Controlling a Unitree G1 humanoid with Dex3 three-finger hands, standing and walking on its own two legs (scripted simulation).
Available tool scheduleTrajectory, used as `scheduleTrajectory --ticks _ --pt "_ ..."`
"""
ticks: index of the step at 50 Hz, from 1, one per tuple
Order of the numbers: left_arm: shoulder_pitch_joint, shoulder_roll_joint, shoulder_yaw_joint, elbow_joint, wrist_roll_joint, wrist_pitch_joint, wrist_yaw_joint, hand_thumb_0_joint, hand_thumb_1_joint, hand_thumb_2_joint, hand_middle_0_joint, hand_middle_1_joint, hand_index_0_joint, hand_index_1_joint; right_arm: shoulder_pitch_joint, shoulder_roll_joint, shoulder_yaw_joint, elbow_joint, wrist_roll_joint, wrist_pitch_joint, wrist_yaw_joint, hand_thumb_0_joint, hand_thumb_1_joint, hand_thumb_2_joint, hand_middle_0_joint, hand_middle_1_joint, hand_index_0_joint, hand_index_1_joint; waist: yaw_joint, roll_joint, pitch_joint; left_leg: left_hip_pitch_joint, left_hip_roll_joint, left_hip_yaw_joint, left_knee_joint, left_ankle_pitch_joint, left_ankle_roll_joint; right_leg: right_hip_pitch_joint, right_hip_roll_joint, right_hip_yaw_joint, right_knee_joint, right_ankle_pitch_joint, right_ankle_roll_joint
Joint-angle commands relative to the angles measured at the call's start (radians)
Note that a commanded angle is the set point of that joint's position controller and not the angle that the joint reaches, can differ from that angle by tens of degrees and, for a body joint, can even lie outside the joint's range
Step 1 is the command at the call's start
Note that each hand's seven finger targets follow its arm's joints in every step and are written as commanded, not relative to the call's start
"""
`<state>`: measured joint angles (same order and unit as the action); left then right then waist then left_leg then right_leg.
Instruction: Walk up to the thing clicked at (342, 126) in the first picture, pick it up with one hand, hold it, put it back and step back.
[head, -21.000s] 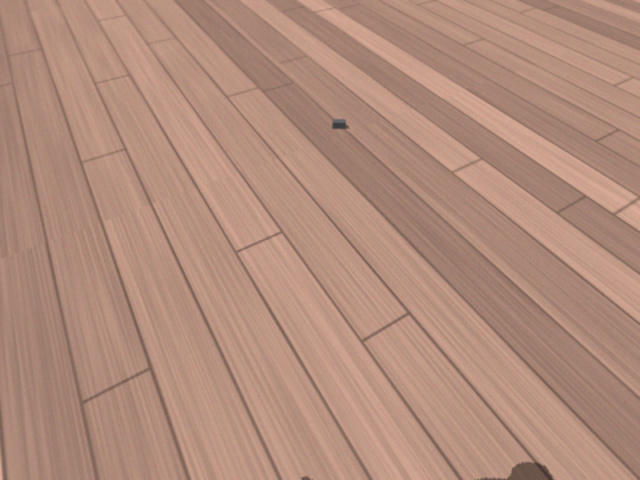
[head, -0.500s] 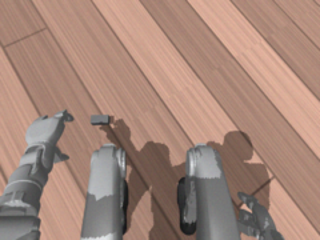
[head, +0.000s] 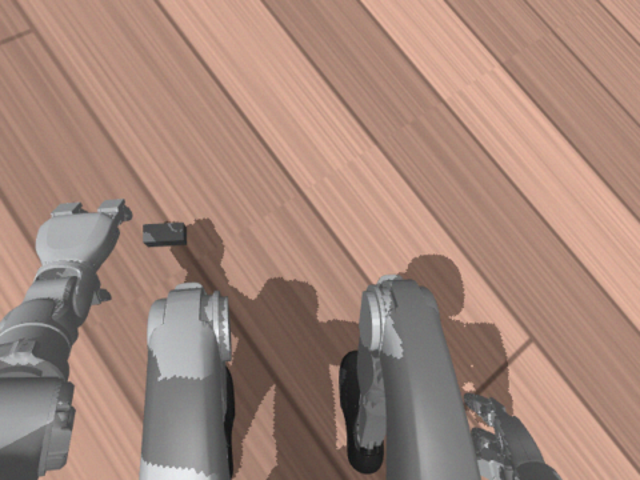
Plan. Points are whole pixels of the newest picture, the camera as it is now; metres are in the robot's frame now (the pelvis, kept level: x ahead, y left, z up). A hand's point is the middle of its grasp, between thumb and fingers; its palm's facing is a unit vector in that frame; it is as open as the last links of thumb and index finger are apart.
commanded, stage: rise first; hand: left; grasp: from above
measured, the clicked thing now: (165, 234) +0.46 +0.24 -0.34
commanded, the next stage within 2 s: none
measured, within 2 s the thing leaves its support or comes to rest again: neither
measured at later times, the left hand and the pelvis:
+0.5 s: hand (112, 254) +0.39 +0.28 -0.21, palm faces -0.46 -0.07 -0.88, open 12.0 cm; pelvis +0.01 +0.00 -0.02, yaw +0 degrees
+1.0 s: hand (120, 247) +0.40 +0.27 -0.22, palm faces -0.46 -0.08 -0.89, open 11.8 cm; pelvis +0.01 +0.00 -0.03, yaw -1 degrees
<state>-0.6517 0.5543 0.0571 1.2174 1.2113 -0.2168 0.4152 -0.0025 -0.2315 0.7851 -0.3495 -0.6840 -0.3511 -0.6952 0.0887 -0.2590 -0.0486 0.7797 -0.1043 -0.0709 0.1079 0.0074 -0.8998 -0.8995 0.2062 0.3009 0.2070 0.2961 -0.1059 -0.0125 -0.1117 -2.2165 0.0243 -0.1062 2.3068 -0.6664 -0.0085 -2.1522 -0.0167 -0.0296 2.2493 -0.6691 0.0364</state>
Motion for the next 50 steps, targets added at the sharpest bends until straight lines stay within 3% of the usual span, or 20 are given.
scheduleTrajectory --ticks 1,3,6,9,16,17,20,23,24,27,28,35,38,41,43,44,46,48,49,50 --pt "-0.258 0.232 0.052 -0.088 0.011 -0.005 0.063 0.000 -0.203 0.738 -0.374 -0.659 -0.370 -0.663 0.149 -0.211 -0.070 -0.041 -0.012 -0.013 -0.010 0.000 -0.895 -0.898 0.200 0.299 0.200 0.299 -0.006 0.169 -0.599 0.463 -0.035 0.085 -0.245 0.089 0.036 0.235 0.036 -0.094 -0.222 0.106 -0.070" --pt "-0.268 0.228 0.040 -0.102 0.021 -0.007 0.068 0.000 -0.213 0.743 -0.369 -0.670 -0.365 -0.674 0.141 -0.207 -0.073 -0.043 -0.012 -0.013 -0.008 0.000 -0.897 -0.900 0.200 0.299 0.200 0.299 0.004 0.183 -0.625 0.490 -0.034 0.088 -0.239 0.098 0.032 0.224 0.038 -0.093 -0.215 0.110 -0.074" --pt "-0.264 0.226 0.039 -0.066 0.030 -0.006 0.078 0.000 -0.204 0.737 -0.377 -0.669 -0.373 -0.673 0.143 -0.209 -0.071 -0.037 -0.019 -0.012 -0.004 0.000 -0.898 -0.900 0.200 0.300 0.200 0.300 -0.008 0.155 -0.593 0.440 -0.036 0.095 -0.219 0.085 0.038 0.232 0.041 -0.092 -0.214 0.105 -0.071" --pt "-0.288 0.244 0.064 -0.073 0.023 -0.008 0.088 0.000 -0.195 0.729 -0.376 -0.673 -0.375 -0.672 0.150 -0.210 -0.071 -0.036 -0.023 -0.014 -0.002 0.000 -0.897 -0.899 0.200 0.300 0.200 0.300 -0.004 0.171 -0.617 0.447 -0.036 0.092 -0.217 0.079 0.037 0.223 0.036 -0.092 -0.200 0.095 -0.070" --pt "-0.289 0.234 0.056 -0.042 0.029 0.001 0.105 0.000 -0.188 0.715 -0.364 -0.706 -0.373 -0.696 0.148 -0.199 -0.066 -0.026 -0.028 -0.016 0.002 0.000 -0.897 -0.899 0.200 0.300 0.200 0.300 -0.005 0.202 -0.619 0.456 -0.035 0.093 -0.196 0.113 0.034 0.209 0.040 -0.094 -0.176 0.134 -0.073" --pt "-0.298 0.232 0.058 -0.027 0.027 0.002 0.105 0.000 -0.184 0.714 -0.369 -0.701 -0.377 -0.692 0.155 -0.205 -0.065 -0.029 -0.031 -0.016 0.005 0.000 -0.897 -0.899 0.200 0.300 0.200 0.300 -0.025 0.172 -0.615 0.425 -0.037 0.096 -0.185 0.112 0.039 0.226 0.041 -0.093 -0.180 0.138 -0.070" --pt "-0.304 0.248 0.070 -0.045 0.021 0.003 0.109 0.000 -0.174 0.705 -0.382 -0.687 -0.389 -0.680 0.157 -0.203 -0.064 -0.024 -0.032 -0.015 0.004 0.000 -0.898 -0.899 0.200 0.299 0.200 0.299 -0.010 0.182 -0.640 0.430 -0.038 0.099 -0.180 0.121 0.038 0.235 0.039 -0.086 -0.178 0.145 -0.070" --pt "-0.299 0.229 0.066 0.003 0.023 0.006 0.111 0.000 -0.162 0.694 -0.378 -0.693 -0.389 -0.681 0.161 -0.208 -0.064 -0.017 -0.035 -0.019 0.009 0.000 -0.897 -0.899 0.200 0.300 0.200 0.300 -0.027 0.163 -0.604 0.416 -0.034 0.092 -0.172 0.113 0.038 0.210 0.040 -0.096 -0.164 0.139 -0.070" --pt "-0.315 0.231 0.053 -0.010 0.024 0.002 0.108 0.000 -0.159 0.690 -0.381 -0.694 -0.393 -0.681 0.156 -0.203 -0.063 -0.017 -0.034 -0.019 0.009 0.000 -0.897 -0.899 0.200 0.300 0.200 0.300 -0.025 0.169 -0.609 0.416 -0.034 0.095 -0.166 0.117 0.039 0.216 0.041 -0.091 -0.169 0.146 -0.070" --pt "-0.302 0.260 0.080 -0.015 0.022 -0.002 0.113 0.000 -0.156 0.684 -0.387 -0.698 -0.400 -0.685 0.159 -0.207 -0.063 -0.016 -0.037 -0.018 0.011 0.000 -0.900 -0.900 0.200 0.300 0.200 0.300 -0.011 0.177 -0.625 0.398 -0.036 0.102 -0.157 0.123 0.041 0.239 0.039 -0.085 -0.166 0.155 -0.068" --pt "-0.302 0.247 0.075 0.000 0.024 -0.002 0.112 0.000 -0.156 0.686 -0.390 -0.690 -0.401 -0.679 0.168 -0.205 -0.063 -0.017 -0.040 -0.019 0.014 0.000 -0.899 -0.899 0.200 0.300 0.200 0.300 -0.025 0.161 -0.616 0.398 -0.036 0.103 -0.154 0.128 0.041 0.249 0.040 -0.086 -0.170 0.160 -0.066" --pt "-0.333 0.235 0.069 0.020 0.032 -0.006 0.119 0.000 -0.153 0.685 -0.390 -0.692 -0.401 -0.680 0.172 -0.214 -0.061 -0.005 -0.046 -0.017 0.019 0.000 -0.899 -0.900 0.200 0.300 0.200 0.300 -0.039 0.177 -0.615 0.402 -0.035 0.096 -0.149 0.126 0.038 0.221 0.043 -0.095 -0.154 0.158 -0.069" --pt "-0.338 0.253 0.076 0.004 0.031 -0.010 0.124 0.000 -0.153 0.684 -0.392 -0.695 -0.403 -0.682 0.171 -0.212 -0.058 -0.003 -0.047 -0.015 0.018 0.000 -0.900 -0.900 0.200 0.300 0.200 0.300 -0.024 0.183 -0.652 0.408 -0.037 0.100 -0.137 0.148 0.038 0.245 0.045 -0.089 -0.156 0.181 -0.067" --pt "-0.343 0.235 0.069 0.057 0.034 -0.010 0.125 0.000 -0.140 0.674 -0.395 -0.693 -0.409 -0.678 0.175 -0.221 -0.056 0.002 -0.051 -0.019 0.022 0.000 -0.899 -0.899 0.200 0.300 0.200 0.300 -0.047 0.159 -0.596 0.375 -0.036 0.092 -0.135 0.126 0.040 0.210 0.044 -0.098 -0.143 0.163 -0.067" --pt "-0.370 0.274 0.086 0.026 0.039 -0.015 0.131 0.000 -0.138 0.672 -0.405 -0.682 -0.416 -0.671 0.172 -0.223 -0.052 -0.001 -0.052 -0.018 0.022 0.000 -0.900 -0.900 0.200 0.300 0.200 0.300 -0.029 0.192 -0.633 0.389 -0.038 0.095 -0.137 0.129 0.039 0.223 0.043 -0.096 -0.143 0.162 -0.069" --pt "-0.355 0.261 0.077 0.030 0.045 -0.014 0.134 0.000 -0.145 0.677 -0.409 -0.673 -0.416 -0.665 0.176 -0.217 -0.052 0.000 -0.052 -0.017 0.022 0.000 -0.901 -0.900 0.200 0.300 0.200 0.300 -0.027 0.196 -0.642 0.404 -0.038 0.097 -0.138 0.139 0.036 0.231 0.044 -0.096 -0.142 0.170 -0.071" --pt "-0.366 0.233 0.060 0.074 0.042 -0.008 0.136 0.000 -0.147 0.684 -0.394 -0.695 -0.405 -0.683 0.171 -0.222 -0.047 0.002 -0.057 -0.018 0.025 0.000 -0.898 -0.899 0.200 0.300 0.200 0.300 -0.054 0.159 -0.604 0.363 -0.039 0.097 -0.128 0.119 0.042 0.223 0.047 -0.096 -0.151 0.161 -0.065" --pt "-0.373 0.253 0.069 0.074 0.044 -0.010 0.140 0.000 -0.153 0.688 -0.400 -0.683 -0.408 -0.675 0.173 -0.224 -0.047 0.006 -0.055 -0.019 0.023 0.000 -0.900 -0.900 0.200 0.300 0.200 0.300 -0.044 0.175 -0.610 0.372 -0.040 0.096 -0.131 0.112 0.040 0.213 0.044 -0.097 -0.145 0.148 -0.069" --pt "-0.375 0.251 0.067 0.089 0.048 -0.008 0.141 0.000 -0.233 0.768 -0.401 -0.629 -0.364 -0.668 0.172 -0.225 -0.046 0.009 -0.058 -0.022 0.024 0.000 -0.903 -0.901 0.200 0.300 0.200 0.300 -0.046 0.186 -0.600 0.384 -0.037 0.094 -0.131 0.110 0.037 0.195 0.045 -0.100 -0.139 0.145 -0.070" --pt "-0.384 0.240 0.056 0.112 0.053 -0.005 0.141 0.000 -0.182 0.720 -0.407 -0.656 -0.397 -0.667 0.175 -0.229 -0.045 0.012 -0.059 -0.026 0.027 0.000 -0.902 -0.901 0.200 0.300 0.200 0.300 -0.060 0.195 -0.579 0.387 -0.037 0.088 -0.137 0.101 0.035 0.172 0.044 -0.109 -0.129 0.133 -0.070"
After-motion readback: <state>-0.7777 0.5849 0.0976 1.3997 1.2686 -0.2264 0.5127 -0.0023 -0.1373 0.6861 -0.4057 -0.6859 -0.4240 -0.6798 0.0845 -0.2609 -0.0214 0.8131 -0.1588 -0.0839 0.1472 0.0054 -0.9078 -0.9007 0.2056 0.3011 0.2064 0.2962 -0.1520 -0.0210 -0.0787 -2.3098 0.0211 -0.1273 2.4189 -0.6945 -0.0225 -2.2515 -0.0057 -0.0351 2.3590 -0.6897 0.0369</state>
